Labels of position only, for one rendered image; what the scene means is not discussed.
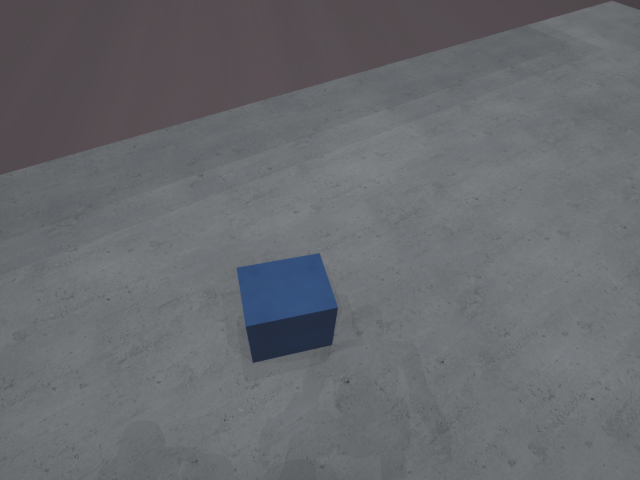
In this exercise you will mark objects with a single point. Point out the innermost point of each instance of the carton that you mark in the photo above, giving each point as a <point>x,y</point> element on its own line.
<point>288,305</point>

